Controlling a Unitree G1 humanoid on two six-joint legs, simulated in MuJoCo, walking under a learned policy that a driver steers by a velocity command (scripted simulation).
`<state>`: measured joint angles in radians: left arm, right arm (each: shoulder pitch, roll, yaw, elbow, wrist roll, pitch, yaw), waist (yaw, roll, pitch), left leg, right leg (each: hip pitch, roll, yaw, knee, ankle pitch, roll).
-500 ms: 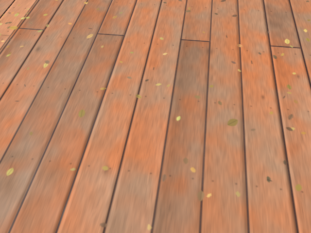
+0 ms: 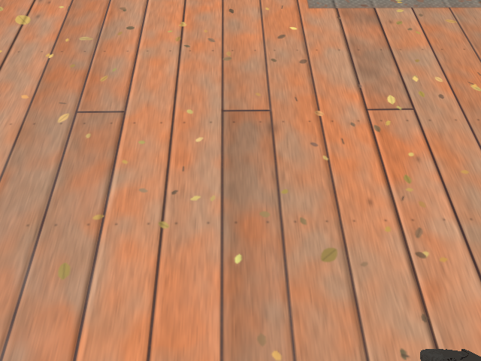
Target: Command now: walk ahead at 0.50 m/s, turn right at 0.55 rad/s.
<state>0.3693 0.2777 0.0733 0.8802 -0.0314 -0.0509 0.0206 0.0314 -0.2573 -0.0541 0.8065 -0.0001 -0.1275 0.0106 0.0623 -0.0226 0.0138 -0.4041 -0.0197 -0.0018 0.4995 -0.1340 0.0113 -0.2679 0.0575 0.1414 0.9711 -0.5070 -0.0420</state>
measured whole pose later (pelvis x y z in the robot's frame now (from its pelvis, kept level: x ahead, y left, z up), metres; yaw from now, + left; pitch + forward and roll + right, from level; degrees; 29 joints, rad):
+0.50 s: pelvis +0.25 -0.08 -0.01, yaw -19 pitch +2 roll +1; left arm 0.09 0.29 0.08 0.64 -0.02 -0.03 -0.04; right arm 0.27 -0.31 -0.07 0.89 0.01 -0.07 0.00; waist -0.05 -0.01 0.07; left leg -0.17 0.08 0.08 1.01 -0.50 -0.03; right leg -0.50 0.03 -0.04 0.66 -0.18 -0.10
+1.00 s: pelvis +0.53 -0.13 -0.01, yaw -11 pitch +3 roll -1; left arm 0.30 0.28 0.07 0.82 0.01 -0.03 0.03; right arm 0.10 -0.28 -0.05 0.75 0.00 -0.08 0.06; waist 0.04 0.03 0.03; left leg -0.53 -0.01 0.04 0.53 -0.03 0.07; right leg 0.02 0.01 -0.15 0.53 -0.46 -0.01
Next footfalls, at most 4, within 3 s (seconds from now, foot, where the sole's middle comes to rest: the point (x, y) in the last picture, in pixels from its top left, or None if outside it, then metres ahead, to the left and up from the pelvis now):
0.44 right None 0.35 -0.19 -0.77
0.98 left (292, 279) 0.72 -0.09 -0.77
1.44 right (367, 273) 0.75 -0.31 -0.77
1.82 left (282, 293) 0.67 -0.05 -0.77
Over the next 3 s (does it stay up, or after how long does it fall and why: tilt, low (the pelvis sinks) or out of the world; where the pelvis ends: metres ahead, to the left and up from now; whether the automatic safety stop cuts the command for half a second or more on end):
stays up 0.98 -0.15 0.01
